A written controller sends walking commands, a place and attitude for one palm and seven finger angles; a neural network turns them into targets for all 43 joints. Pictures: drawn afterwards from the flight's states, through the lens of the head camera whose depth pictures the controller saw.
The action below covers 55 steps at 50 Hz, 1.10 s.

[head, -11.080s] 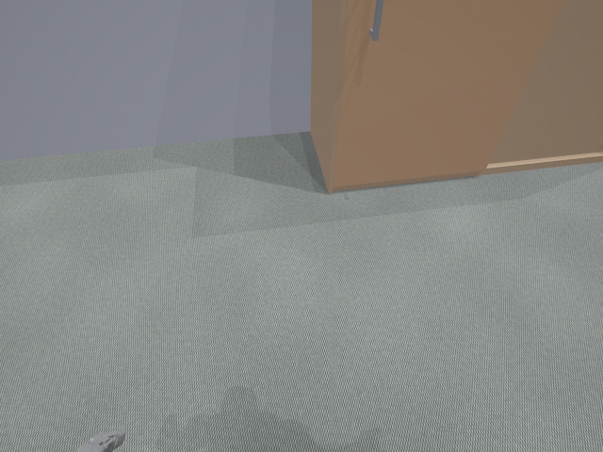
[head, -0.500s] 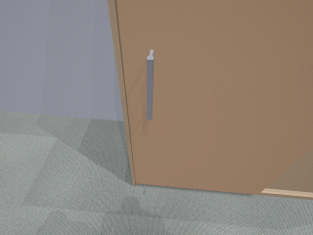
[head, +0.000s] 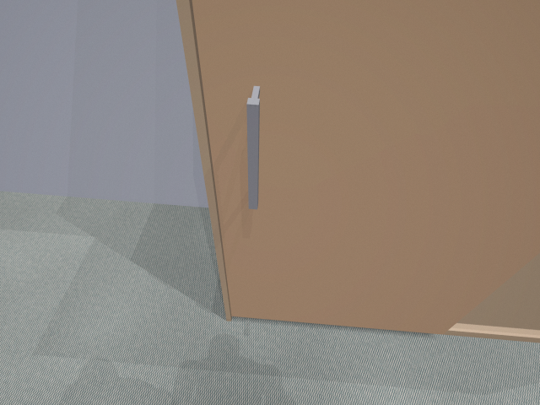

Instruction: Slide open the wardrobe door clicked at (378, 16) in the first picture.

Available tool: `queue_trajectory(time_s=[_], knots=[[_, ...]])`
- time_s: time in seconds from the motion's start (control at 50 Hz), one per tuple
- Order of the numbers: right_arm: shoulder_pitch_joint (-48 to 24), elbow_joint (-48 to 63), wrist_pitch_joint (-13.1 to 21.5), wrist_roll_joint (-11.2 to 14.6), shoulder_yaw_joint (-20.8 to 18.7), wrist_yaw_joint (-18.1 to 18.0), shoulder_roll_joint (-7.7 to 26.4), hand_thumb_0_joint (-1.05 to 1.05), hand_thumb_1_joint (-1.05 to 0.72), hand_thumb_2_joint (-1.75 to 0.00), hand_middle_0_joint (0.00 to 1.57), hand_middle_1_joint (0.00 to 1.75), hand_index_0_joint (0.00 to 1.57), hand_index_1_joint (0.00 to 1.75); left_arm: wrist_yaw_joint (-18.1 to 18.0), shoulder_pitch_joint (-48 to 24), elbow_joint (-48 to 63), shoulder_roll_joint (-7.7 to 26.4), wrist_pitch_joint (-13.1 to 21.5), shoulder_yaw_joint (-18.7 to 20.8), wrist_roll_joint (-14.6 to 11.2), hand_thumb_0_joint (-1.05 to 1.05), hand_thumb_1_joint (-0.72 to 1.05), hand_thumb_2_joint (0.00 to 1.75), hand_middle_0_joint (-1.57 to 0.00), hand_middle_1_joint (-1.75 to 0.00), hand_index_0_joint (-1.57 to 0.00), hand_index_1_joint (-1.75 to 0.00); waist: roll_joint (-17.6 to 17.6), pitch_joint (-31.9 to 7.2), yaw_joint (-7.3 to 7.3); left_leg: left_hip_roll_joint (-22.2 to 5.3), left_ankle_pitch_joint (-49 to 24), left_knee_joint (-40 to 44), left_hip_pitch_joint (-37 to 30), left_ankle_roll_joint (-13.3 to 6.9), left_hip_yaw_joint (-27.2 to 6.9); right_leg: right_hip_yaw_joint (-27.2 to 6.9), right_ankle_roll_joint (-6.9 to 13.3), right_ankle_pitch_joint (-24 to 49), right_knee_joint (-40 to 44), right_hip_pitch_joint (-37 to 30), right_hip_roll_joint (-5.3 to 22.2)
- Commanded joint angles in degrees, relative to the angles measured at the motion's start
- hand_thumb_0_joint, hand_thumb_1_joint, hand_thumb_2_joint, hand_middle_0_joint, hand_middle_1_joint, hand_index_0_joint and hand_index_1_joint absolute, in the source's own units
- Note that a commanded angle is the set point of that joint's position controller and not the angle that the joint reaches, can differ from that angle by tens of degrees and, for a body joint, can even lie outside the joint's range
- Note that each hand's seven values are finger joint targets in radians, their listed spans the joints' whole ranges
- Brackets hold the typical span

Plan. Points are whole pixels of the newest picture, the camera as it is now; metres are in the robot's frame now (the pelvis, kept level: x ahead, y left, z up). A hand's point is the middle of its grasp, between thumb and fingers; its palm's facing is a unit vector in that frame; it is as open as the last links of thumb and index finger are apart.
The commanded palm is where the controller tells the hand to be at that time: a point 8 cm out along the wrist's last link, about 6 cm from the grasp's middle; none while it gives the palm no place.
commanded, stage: look again from close up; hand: left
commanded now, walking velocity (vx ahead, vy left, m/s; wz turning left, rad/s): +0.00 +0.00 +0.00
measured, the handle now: (254, 154) +0.51 +0.07 +0.09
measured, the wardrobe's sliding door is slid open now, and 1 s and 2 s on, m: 0.00 0.00 0.00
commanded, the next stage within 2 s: raise the hand with hooked fingers in 0.62 s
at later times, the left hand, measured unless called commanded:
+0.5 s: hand out of the picture -0.01 +0.16 -0.18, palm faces +0.03 -0.99 -0.15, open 7.4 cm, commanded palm none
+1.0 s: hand (175, 332) +0.22 +0.15 +0.00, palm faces +0.06 -1.00 +0.00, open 7.8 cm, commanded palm +0.13 +0.23 -0.04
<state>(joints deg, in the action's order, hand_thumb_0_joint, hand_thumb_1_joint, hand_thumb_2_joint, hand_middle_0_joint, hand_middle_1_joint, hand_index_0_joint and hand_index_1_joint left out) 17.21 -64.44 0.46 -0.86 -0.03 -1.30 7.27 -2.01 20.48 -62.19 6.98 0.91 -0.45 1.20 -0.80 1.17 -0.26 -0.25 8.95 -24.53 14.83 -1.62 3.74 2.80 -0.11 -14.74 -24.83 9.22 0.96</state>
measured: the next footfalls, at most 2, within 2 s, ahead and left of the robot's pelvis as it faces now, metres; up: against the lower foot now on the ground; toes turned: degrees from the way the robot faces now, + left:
none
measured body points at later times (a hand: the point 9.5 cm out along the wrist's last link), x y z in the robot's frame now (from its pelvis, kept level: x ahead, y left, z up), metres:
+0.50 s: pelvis +0.01 +0.00 +0.00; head +0.02 +0.01 +0.45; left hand -0.01 +0.21 -0.16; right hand +0.01 -0.22 -0.16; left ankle +0.05 +0.10 -0.74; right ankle -0.01 -0.12 -0.74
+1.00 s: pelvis +0.00 -0.01 -0.04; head +0.02 -0.01 +0.41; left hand +0.21 +0.21 +0.00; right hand +0.17 -0.27 -0.11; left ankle +0.05 +0.10 -0.74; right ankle -0.01 -0.12 -0.74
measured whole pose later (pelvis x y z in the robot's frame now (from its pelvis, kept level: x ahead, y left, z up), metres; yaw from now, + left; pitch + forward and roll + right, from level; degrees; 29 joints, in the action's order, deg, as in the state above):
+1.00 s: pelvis +0.00 -0.01 -0.04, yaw +0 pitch +7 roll +0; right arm 12.2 -38.9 18.4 -0.2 -2.7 -0.3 14.6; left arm 6.6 22.3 -3.6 9.2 22.9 4.6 -11.7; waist -0.7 -5.9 1.9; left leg -0.8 18.8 -47.2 35.8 -1.1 3.7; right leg 2.6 0.6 -26.2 -49.5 30.7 1.7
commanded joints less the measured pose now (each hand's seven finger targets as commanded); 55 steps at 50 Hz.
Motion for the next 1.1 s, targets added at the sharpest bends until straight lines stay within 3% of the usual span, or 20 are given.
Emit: queue_trajectory(time_s=[0.0, 0.2, 0.38, 0.68, 0.7, 0.72, 0.74, 0.76, 0.78, 0.8, 0.82, 0.84, 0.88, 0.9, 0.94, 0.96, 0.98, 1.0, 1.02, 1.08], knots=[[3.1, 1.5, 1.0, 0.3, -0.8, -0.2, 5.2, 0.00, -0.90, -0.90, 0.20, 0.30, 0.20, 0.30, -0.4, 4.9, 0.8, 4.8, 0.7, 1.0, -0.1, 0.00, 0.90, 0.90, -0.20, -0.30, -0.20, -0.30, 0.7, 3.6, -0.08, -5.7, 3.3, 6.1, -1.0, 0.1, -6.4, -4.8, 2.1, 1.7, 5.9, 4.0, 4.7], [2.3, 1.4, 1.1, 0.3, -0.7, -0.2, 5.5, 0.00, -0.90, -0.90, 0.20, 0.30, 0.20, 0.30, -0.3, 4.8, 0.7, 5.3, 0.8, 1.0, -0.2, 0.00, 0.90, 0.90, -0.20, -0.30, -0.20, -0.30, 0.0, 3.3, -0.22, -5.7, 0.1, 5.4, -2.5, 0.1, -5.7, -5.0, 2.0, 3.1, 6.4, 3.6, 5.1], [2.1, 1.4, 1.1, 0.2, -0.7, -0.2, 5.9, 0.00, -0.90, -0.90, 0.20, 0.30, 0.20, 0.30, -0.2, 4.3, 0.5, 5.6, 0.7, 1.0, -0.2, 0.00, 0.90, 0.90, -0.20, -0.30, -0.20, -0.30, 0.6, 3.4, -0.10, -5.6, 2.4, 6.2, -2.6, 0.2, -6.1, -4.9, 1.9, 1.7, 6.4, 3.9, 5.1], [1.6, 1.0, 1.4, 0.3, -0.7, -0.3, 6.5, 0.00, -0.90, -0.90, 0.20, 0.30, 0.20, 0.30, -0.2, 3.8, 0.2, 6.1, 0.8, 1.1, -0.3, 0.00, 0.90, 0.90, -0.20, -0.30, -0.20, -0.30, 0.2, 2.0, -0.21, -5.9, -2.7, 5.2, -4.0, 0.0, -5.9, -4.7, 1.7, 4.5, 6.1, 2.4, 5.3], [-1.9, 7.8, 1.5, -0.1, -1.2, 0.4, 12.2, 0.00, -0.90, -0.90, 0.20, 0.30, 0.20, 0.30, -0.3, 1.1, 4.1, 14.8, 1.8, 0.1, 0.7, 0.00, 0.90, 0.90, -0.20, -0.30, -0.20, -0.30, 4.2, 8.9, 1.34, -3.1, -4.5, 2.3, -2.1, 1.2, -6.5, -4.2, 2.2, 5.8, 7.0, 5.9, 4.7], [-2.3, 25.7, 10.4, 2.9, 0.0, -1.8, 16.8, 0.00, -0.90, -0.90, 0.20, 0.30, 0.20, 0.30, -1.8, -41.7, 87.0, 20.1, 12.4, 7.7, -11.5, 0.00, 0.88, 0.89, -0.20, -0.32, -0.20, -0.32, 11.8, -23.0, 7.06, -0.4, -6.1, 1.2, -17.5, -0.6, -1.6, -1.3, 1.7, 8.6, 1.1, 5.2, -1.6], [-3.1, 23.8, 15.6, 2.6, 0.8, -2.7, 13.6, 0.00, -0.90, -0.90, 0.20, 0.30, 0.20, 0.30, -4.2, -14.8, 75.5, 14.9, 8.7, 4.5, -8.8, 0.00, 0.85, 0.88, -0.20, -0.33, -0.20, -0.33, 16.5, -23.3, 1.80, -2.9, -3.8, 4.0, -21.1, 1.3, -3.6, 1.0, 2.6, 1.9, -5.7, 7.6, -1.1], [-6.3, 21.4, 16.9, 3.2, 0.7, -2.7, 11.2, 0.00, -0.90, -0.90, 0.20, 0.30, 0.20, 0.30, -5.0, 1.4, 56.5, 0.6, 1.7, -1.6, -9.2, 0.00, 0.83, 0.87, -0.21, -0.34, -0.21, -0.34, 5.5, -6.5, 3.19, -3.9, 6.5, 5.8, -7.5, 1.3, -5.9, 2.3, 1.8, -3.2, -7.3, 14.0, -1.0], [-5.4, 25.4, 18.2, 4.2, -0.3, -2.8, 13.2, 0.00, -0.90, -0.90, 0.20, 0.30, 0.20, 0.30, -4.3, -2.9, 69.6, -1.7, 3.1, -5.3, -11.6, 0.00, 0.81, 0.86, -0.21, -0.36, -0.21, -0.36, 5.3, -2.9, 2.87, -2.5, 12.0, 3.6, -2.8, 0.7, -6.6, 2.6, 1.5, -2.8, -4.9, 12.3, -0.4], [-6.5, 26.7, 19.8, 4.0, -0.4, -3.4, 12.9, 0.00, -0.90, -0.90, 0.20, 0.30, 0.20, 0.30, -4.1, 0.3, 65.7, -1.7, 3.8, -4.5, -10.7, 0.00, 0.78, 0.85, -0.21, -0.37, -0.21, -0.37, -0.4, 2.6, 3.93, -2.0, 14.2, 1.0, 1.6, 0.1, -6.7, 3.0, 1.2, -4.7, -4.2, 14.2, -0.4], [-4.4, 27.3, 20.8, 2.9, -1.7, -3.0, 14.6, 0.00, -0.90, -0.90, 0.20, 0.30, 0.20, 0.30, -3.7, 0.3, 67.5, 2.3, 6.6, -1.4, -10.5, 0.00, 0.76, 0.84, -0.21, -0.39, -0.21, -0.39, -4.4, -2.1, 4.58, -1.4, 13.3, -2.9, 2.3, 0.3, -7.1, 3.0, 0.8, -6.8, -5.4, 16.9, -0.5], [-4.3, 28.2, 21.6, 1.8, -2.8, -2.5, 14.5, 0.00, -0.90, -0.90, 0.20, 0.30, 0.20, 0.30, -2.4, 2.3, 67.7, 2.8, 9.5, 0.0, -9.9, 0.00, 0.74, 0.83, -0.21, -0.40, -0.21, -0.40, -5.6, -5.4, 3.54, -1.0, 12.0, -6.2, 3.8, 0.5, -7.2, 3.0, 0.7, -6.8, -8.1, 19.3, -0.7], [-6.3, 30.2, 22.2, 1.0, -4.1, -0.9, 13.5, 0.00, -0.90, -0.90, 0.20, 0.30, 0.20, 0.30, 2.3, 13.9, 59.7, -0.2, 15.4, 1.1, -11.5, 0.00, 0.69, 0.81, -0.22, -0.43, -0.22, -0.43, -9.6, -4.8, 0.20, -1.1, 9.2, -12.5, 11.0, 1.6, -6.2, 3.8, 1.0, -8.3, -13.4, 24.2, -1.1], [-6.4, 31.4, 21.8, 1.3, -4.7, 0.3, 13.1, 0.00, -0.90, -0.90, 0.20, 0.30, 0.20, 0.30, 5.5, 20.5, 56.1, 1.1, 18.9, 4.2, -12.4, 0.00, 0.67, 0.80, -0.22, -0.45, -0.22, -0.45, -8.8, -5.5, -2.45, -0.6, 6.5, -15.6, 13.3, 2.0, -4.8, 3.0, 1.6, -7.0, -15.6, 24.6, -1.0], [-9.6, 33.5, 20.5, 0.7, -5.5, 1.8, 13.8, 0.00, -0.90, -0.90, 0.20, 0.30, 0.20, 0.30, 12.9, 19.2, 56.4, 3.6, 27.4, 7.8, -14.7, 0.00, 0.62, 0.78, -0.22, -0.48, -0.22, -0.48, -8.7, -6.1, -2.79, -0.1, 5.1, -22.8, 20.2, 2.7, -3.7, 1.8, 2.1, -3.4, -22.6, 28.5, -0.7], [-10.3, 34.7, 20.1, 0.6, -6.0, 2.3, 13.9, 0.00, -0.90, -0.90, 0.20, 0.30, 0.20, 0.30, 16.4, 17.8, 57.1, 7.0, 31.5, 11.3, -14.9, 0.00, 0.60, 0.77, -0.22, -0.50, -0.22, -0.50, -7.5, -8.9, -3.01, 0.1, 4.4, -26.2, 22.9, 2.7, -3.5, 0.4, 2.2, -1.1, -25.7, 29.0, -0.4], [-11.2, 37.0, 19.6, 0.7, -6.5, 2.4, 13.9, 0.00, -0.90, -0.90, 0.20, 0.30, 0.20, 0.30, 18.3, 19.9, 58.3, 10.3, 32.7, 15.1, -14.8, 0.00, 0.57, 0.76, -0.22, -0.51, -0.22, -0.51, -4.4, -12.8, -4.71, 0.4, 3.9, -28.1, 23.7, 2.2, -2.5, -0.7, 2.3, 0.2, -27.9, 28.0, -0.3], [-11.6, 38.4, 18.6, 1.2, -6.8, 2.4, 13.6, 0.00, -0.90, -0.90, 0.20, 0.30, 0.20, 0.30, 18.9, 21.5, 59.9, 13.4, 31.5, 18.2, -14.6, 0.00, 0.55, 0.75, -0.22, -0.53, -0.22, -0.53, 0.1, -13.7, -6.21, 0.5, 3.4, -28.1, 24.1, 1.9, -2.0, -1.5, 2.6, 0.8, -28.5, 26.7, -0.4], [-12.1, 40.9, 17.6, 1.4, -6.6, 2.1, 13.8, 0.00, -0.90, -0.90, 0.20, 0.30, 0.20, 0.30, 19.3, 19.1, 65.8, 12.7, 29.5, 16.9, -15.8, 0.00, 0.53, 0.74, -0.23, -0.54, -0.23, -0.54, 3.3, -15.6, -5.94, 0.9, 4.8, -27.8, 23.3, 1.7, -1.5, -1.7, 2.4, -0.9, -28.2, 26.6, -0.5], [-10.5, 42.9, 16.0, 2.1, -5.9, 0.0, 12.7, 0.00, -0.90, -0.90, 0.20, 0.30, 0.20, 0.30, 17.5, 9.8, 78.0, 14.2, 25.9, 18.1, -18.3, 0.00, 0.46, 0.71, -0.23, -0.58, -0.23, -0.58, 5.4, -16.5, -2.77, 0.5, 6.2, -29.7, 21.5, 0.8, -2.3, -4.2, 1.0, -3.3, -25.6, 28.1, -0.7]])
